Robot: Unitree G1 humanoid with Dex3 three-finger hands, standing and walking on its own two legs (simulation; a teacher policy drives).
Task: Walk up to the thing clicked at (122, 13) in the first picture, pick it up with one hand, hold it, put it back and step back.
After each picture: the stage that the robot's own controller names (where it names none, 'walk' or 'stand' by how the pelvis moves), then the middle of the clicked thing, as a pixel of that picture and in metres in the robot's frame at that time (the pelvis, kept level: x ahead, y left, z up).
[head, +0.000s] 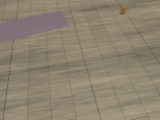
stand; (122, 10) +2.03 -0.55 -0.72
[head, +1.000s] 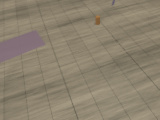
walk; (97, 20) +1.96 -0.05 -0.69
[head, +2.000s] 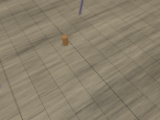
walk; (65, 40) +1.36 +0.29 -0.71
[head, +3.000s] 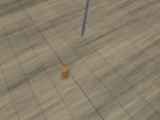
walk; (64, 73) +0.90 +0.27 -0.72
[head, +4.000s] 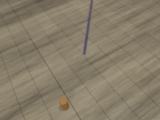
walk; (64, 104) +0.58 +0.25 -0.71
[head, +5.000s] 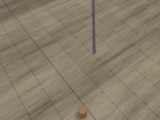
stand; (82, 112) +0.45 +0.06 -0.66
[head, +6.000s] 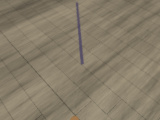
stand; out of the picture +0.43 +0.10 -0.70
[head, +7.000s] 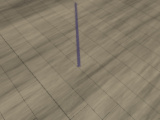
stand; out of the picture +0.39 +0.10 -0.71
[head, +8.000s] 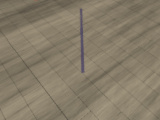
stand; out of the picture +0.37 +0.09 -0.72
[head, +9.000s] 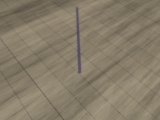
stand; out of the picture +0.34 +0.11 -0.73
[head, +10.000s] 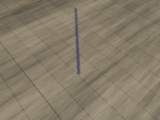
stand; out of the picture +0.33 +0.12 -0.73
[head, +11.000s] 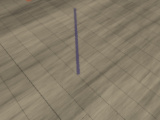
stand; out of the picture +0.33 +0.12 -0.73
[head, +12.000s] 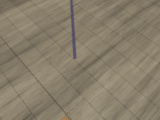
go down; out of the picture +0.35 +0.12 -0.71
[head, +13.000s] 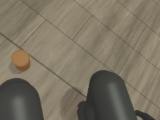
go down; (21, 61) +0.42 +0.18 -0.29
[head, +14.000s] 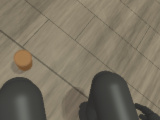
close in; (23, 61) +0.41 +0.19 -0.29
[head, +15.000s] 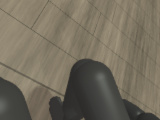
close in; out of the picture +0.40 +0.22 -0.23
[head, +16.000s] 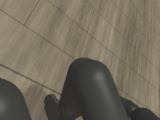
close; out of the picture +0.39 +0.23 -0.23
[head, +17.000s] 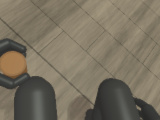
lift; (15, 68) +0.34 +0.24 -0.07
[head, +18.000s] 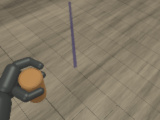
hold; (34, 86) +0.32 +0.17 +0.05
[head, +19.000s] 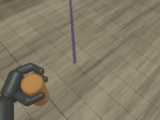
hold; (36, 90) +0.31 +0.17 +0.01
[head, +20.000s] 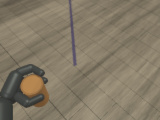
hold; (36, 91) +0.31 +0.17 +0.01
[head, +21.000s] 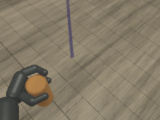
crouch; (40, 91) +0.32 +0.16 -0.02
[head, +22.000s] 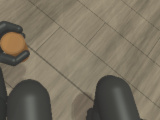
lower; (16, 48) +0.43 +0.20 -0.09
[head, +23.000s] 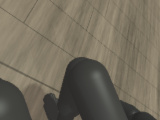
lower; out of the picture +0.41 +0.27 -0.23
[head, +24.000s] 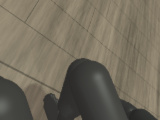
lower; out of the picture +0.41 +0.27 -0.23
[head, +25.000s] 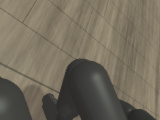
lower; out of the picture +0.40 +0.27 -0.23
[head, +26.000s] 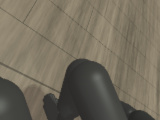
lower; out of the picture +0.40 +0.27 -0.23
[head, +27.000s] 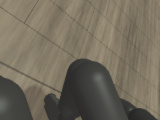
open; out of the picture +0.40 +0.26 -0.23
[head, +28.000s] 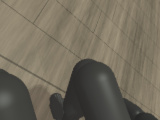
stand; out of the picture +0.40 +0.26 -0.23
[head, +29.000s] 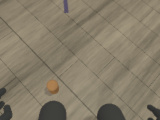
walk; (53, 87) +0.40 +0.17 -0.51
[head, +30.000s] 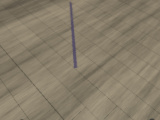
stand; out of the picture +0.36 +0.14 -0.66
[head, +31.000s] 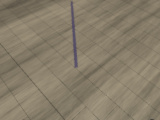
stand; out of the picture +0.36 +0.14 -0.67
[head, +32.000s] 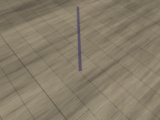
stand; out of the picture +0.37 +0.12 -0.70
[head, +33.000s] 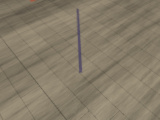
stand; out of the picture +0.38 +0.13 -0.72
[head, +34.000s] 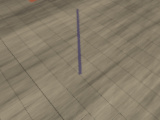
stand; out of the picture +0.35 +0.14 -0.73
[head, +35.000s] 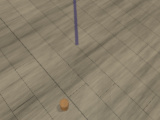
walk; (64, 105) +0.42 +0.09 -0.71
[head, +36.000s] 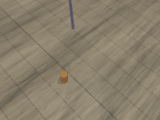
walk; (64, 77) +0.67 +0.15 -0.70
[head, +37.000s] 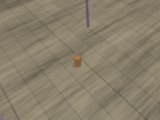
stand; (77, 61) +1.01 +0.13 -0.70
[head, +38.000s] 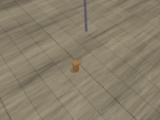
stand; (75, 66) +0.97 +0.10 -0.71
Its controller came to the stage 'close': yes
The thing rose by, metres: 0.71
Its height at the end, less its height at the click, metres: +0.00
